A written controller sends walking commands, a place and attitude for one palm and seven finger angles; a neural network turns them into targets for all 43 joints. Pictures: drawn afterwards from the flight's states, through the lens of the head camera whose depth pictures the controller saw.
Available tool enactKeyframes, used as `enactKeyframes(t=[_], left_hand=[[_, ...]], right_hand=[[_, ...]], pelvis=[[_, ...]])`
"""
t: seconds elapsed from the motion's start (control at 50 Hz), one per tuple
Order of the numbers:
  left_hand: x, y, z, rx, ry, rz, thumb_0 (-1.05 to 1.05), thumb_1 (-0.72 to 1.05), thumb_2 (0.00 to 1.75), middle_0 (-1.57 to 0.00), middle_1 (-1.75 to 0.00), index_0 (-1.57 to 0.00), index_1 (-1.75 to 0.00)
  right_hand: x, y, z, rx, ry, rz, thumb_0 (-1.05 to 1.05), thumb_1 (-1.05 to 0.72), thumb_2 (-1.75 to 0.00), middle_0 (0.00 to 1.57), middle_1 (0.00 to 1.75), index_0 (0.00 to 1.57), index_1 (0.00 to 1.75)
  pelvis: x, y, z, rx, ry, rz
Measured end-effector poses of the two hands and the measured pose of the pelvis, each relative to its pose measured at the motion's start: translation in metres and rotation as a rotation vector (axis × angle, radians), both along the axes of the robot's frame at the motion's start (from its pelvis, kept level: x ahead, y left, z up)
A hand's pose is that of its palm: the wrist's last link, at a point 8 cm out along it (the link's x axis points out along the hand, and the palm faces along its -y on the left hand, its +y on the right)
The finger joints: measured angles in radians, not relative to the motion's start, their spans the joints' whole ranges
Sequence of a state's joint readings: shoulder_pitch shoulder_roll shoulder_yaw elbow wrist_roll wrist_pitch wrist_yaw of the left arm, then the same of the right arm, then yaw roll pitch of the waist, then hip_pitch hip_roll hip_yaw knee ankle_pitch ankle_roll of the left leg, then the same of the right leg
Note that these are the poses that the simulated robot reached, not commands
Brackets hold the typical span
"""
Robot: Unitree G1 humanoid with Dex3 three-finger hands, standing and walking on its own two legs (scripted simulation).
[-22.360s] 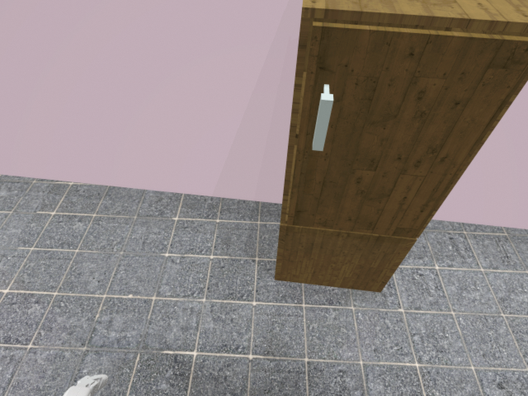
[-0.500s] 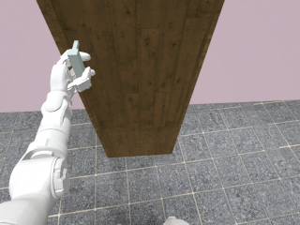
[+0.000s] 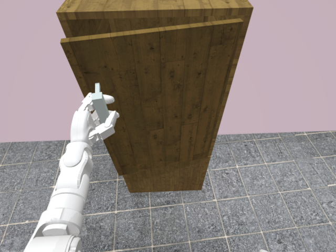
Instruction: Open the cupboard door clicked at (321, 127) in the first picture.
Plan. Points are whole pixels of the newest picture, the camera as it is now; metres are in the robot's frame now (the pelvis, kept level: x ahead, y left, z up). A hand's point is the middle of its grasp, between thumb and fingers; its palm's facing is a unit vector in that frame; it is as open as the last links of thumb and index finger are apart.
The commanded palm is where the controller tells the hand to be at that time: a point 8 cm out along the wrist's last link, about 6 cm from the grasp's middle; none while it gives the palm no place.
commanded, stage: pull the door open along its arc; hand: left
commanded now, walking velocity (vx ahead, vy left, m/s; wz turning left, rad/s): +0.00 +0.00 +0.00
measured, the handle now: (103, 108) +0.45 +0.17 +0.10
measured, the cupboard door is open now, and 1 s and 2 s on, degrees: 11 37 41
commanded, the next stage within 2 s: open thumb and fingers to let go in 0.64 s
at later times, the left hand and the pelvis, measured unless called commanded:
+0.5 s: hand (142, 166) +0.28 +0.05 +0.11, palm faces +0.36 -0.93 -0.03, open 6.3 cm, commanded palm +0.20 +0.08 +0.10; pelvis +0.00 -0.02 +0.00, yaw +4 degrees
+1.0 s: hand (143, 173) +0.26 +0.05 +0.11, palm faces +0.41 -0.91 -0.03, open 7.6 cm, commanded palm +0.21 +0.07 +0.10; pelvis -0.01 -0.04 +0.00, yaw +5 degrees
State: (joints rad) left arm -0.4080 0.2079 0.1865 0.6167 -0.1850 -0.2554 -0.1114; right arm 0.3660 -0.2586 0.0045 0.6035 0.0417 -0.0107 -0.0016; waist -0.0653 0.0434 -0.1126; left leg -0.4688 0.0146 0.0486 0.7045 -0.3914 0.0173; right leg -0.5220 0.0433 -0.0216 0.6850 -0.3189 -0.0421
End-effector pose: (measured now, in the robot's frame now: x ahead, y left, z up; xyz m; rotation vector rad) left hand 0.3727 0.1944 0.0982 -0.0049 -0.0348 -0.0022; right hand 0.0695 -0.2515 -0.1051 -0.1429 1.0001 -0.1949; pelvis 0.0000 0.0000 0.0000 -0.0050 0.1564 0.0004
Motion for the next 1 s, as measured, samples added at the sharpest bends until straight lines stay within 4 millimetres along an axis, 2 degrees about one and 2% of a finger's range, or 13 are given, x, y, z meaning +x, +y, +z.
enactKeyframes(t=[0.04,0.12,0.22,0.28,0.36,0.48,0.68,0.86,1.0], left_hand=[[-0.015,-0.006,0.0,-0.011,-0.003,0.003,0.01,0.69,0.72,-0.35,-1.35,-0.32,-1.32],[-0.045,-0.023,-0.001,-0.084,-0.003,0.127,0.02,0.67,0.73,-0.33,-1.34,-0.33,-1.3],[-0.079,-0.048,0.001,-0.095,0.021,0.271,0.03,0.66,0.75,-0.32,-1.34,-0.34,-1.3],[-0.095,-0.064,0.004,-0.082,0.044,0.344,0.03,0.67,0.76,-0.31,-1.33,-0.34,-1.31],[-0.112,-0.08,0.008,-0.024,0.061,0.395,0.03,0.68,0.77,-0.3,-1.31,-0.34,-1.31],[-0.131,-0.095,0.01,0.025,0.07,0.377,0.03,0.67,0.76,-0.31,-1.31,-0.33,-1.32],[-0.157,-0.115,0.013,0.026,0.105,0.267,0.03,0.64,0.69,-0.31,-1.3,-0.37,-1.33],[-0.149,-0.111,0.01,0.011,0.092,0.392,0.02,0.6,0.75,-0.35,-1.31,-0.38,-1.33],[-0.153,-0.104,0.01,0.018,0.071,0.429,0.02,0.42,0.69,-0.36,-1.3,-0.37,-1.3]], right_hand=[[0.017,0.002,0.004,0.005,-0.051,0.016,0.01,-0.91,-0.89,0.2,0.3,0.2,0.3],[0.055,0.012,0.014,0.021,-0.144,0.079,0.01,-0.91,-0.89,0.2,0.3,0.2,0.3],[0.097,0.029,0.026,0.042,-0.23,0.176,0.01,-0.91,-0.89,0.2,0.3,0.2,0.3],[0.115,0.039,0.031,0.055,-0.263,0.217,0.01,-0.91,-0.89,0.2,0.3,0.2,0.3],[0.129,0.048,0.036,0.076,-0.284,0.248,0.01,-0.91,-0.89,0.2,0.3,0.2,0.3],[0.131,0.048,0.035,0.103,-0.274,0.25,0.01,-0.91,-0.89,0.2,0.3,0.2,0.3],[0.117,0.025,0.026,0.118,-0.235,0.208,0.01,-0.91,-0.89,0.2,0.3,0.2,0.3],[0.114,0.011,0.019,0.058,-0.203,0.239,0.01,-0.91,-0.89,0.2,0.3,0.2,0.3],[0.112,0.014,0.023,0.063,-0.225,0.243,0.01,-0.91,-0.89,0.2,0.3,0.2,0.3]], pelvis=[[0.001,0.0,0.001,0.001,-0.013,-0.001],[0.001,0.0,0.003,0.002,-0.038,0.009],[-0.001,-0.003,0.004,0.008,-0.062,0.028],[-0.001,-0.006,0.004,0.009,-0.076,0.041],[-0.001,-0.012,0.004,0.01,-0.097,0.055],[0.0,-0.021,0.003,0.01,-0.129,0.066],[0.003,-0.033,0.004,0.013,-0.162,0.063],[-0.008,-0.042,0.003,0.018,-0.164,0.084],[-0.012,-0.042,0.004,0.024,-0.152,0.086]])
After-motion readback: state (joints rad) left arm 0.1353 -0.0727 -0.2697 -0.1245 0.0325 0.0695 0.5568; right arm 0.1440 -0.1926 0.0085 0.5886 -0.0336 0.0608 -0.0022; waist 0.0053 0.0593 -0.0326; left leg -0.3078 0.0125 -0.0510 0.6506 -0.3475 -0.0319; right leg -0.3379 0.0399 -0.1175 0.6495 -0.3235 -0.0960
